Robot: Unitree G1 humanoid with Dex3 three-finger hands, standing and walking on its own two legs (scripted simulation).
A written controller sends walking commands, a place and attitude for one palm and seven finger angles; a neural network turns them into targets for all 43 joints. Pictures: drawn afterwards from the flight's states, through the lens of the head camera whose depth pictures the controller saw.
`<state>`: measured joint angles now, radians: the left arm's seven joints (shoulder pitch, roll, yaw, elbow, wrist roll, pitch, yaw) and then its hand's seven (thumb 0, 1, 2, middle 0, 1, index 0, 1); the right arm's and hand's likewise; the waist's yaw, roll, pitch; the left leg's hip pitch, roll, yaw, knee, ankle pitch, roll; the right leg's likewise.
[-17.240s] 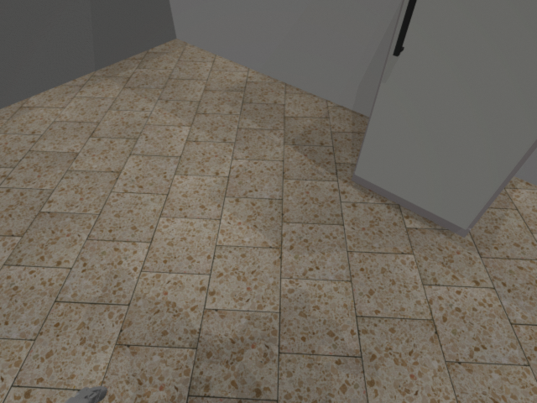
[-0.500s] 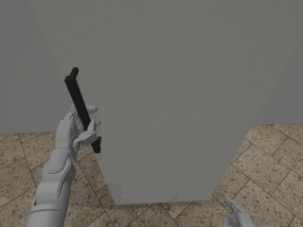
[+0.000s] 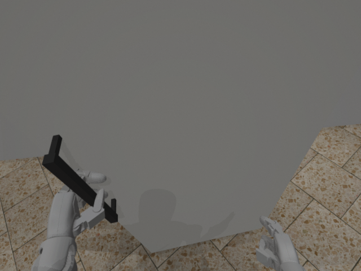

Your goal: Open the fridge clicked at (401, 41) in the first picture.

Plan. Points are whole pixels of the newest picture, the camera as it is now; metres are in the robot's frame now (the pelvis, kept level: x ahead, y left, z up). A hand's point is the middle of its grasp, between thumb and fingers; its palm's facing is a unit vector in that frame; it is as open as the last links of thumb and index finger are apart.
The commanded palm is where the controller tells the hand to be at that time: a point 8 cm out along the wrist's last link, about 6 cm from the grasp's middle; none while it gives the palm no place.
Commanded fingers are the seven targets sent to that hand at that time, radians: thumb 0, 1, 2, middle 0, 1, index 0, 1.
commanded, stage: walk backward, drawing the door open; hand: left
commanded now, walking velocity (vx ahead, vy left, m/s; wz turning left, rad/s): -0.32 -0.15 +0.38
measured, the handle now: (90, 187) +0.27 +0.20 +0.07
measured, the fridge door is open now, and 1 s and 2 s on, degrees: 8 45 80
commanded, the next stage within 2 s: stop walking and hold the door back in 1.62 s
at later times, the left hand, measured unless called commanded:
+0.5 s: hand out of the picture +0.11 +0.11 +0.06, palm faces +0.51 -0.82 -0.26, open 5.8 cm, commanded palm +0.06 +0.14 +0.07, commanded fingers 0.00 0.90 0.90 -0.45 -1.40 -0.45 -1.40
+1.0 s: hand out of the picture -0.03 -0.03 +0.07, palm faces +0.51 -0.83 -0.20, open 5.7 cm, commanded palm -0.09 -0.01 +0.07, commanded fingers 0.00 0.90 0.90 -0.45 -1.40 -0.45 -1.40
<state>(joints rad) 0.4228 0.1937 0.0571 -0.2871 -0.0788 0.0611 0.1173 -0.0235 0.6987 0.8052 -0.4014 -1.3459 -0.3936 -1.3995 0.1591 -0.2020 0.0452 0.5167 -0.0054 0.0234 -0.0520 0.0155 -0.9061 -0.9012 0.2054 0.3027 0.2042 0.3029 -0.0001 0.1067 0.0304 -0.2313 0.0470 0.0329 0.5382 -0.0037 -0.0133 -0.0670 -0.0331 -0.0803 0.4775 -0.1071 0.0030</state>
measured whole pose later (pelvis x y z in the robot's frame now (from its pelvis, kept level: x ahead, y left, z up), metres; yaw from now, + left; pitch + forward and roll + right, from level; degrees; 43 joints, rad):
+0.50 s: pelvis -0.06 -0.11 -0.06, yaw +16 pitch -3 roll +2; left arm 0.39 0.18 0.07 -0.38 -0.03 0.04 0.14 -0.02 0.71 0.79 -0.45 -1.39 -0.34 -1.40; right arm 0.12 -0.25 0.00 0.55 0.01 0.05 -0.10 0.02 -0.91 -0.90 0.20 0.30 0.20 0.30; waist 0.01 0.06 0.04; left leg -0.31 -0.09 0.09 0.88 -0.57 0.01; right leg -0.48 -0.03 -0.12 0.49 0.03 -0.09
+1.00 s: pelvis -0.17 -0.25 -0.03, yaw +28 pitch +0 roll -1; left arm 0.44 0.21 -0.05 -0.36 -0.04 -0.04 0.12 0.00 0.68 0.75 -0.43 -1.37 -0.40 -1.40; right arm 0.14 -0.16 -0.01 0.68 -0.05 -0.10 -0.08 0.02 -0.90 -0.90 0.21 0.30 0.21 0.30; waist -0.04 0.06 0.00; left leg -0.41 0.02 -0.09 0.37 -0.11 -0.03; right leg -0.14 0.09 -0.02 0.38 -0.24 -0.08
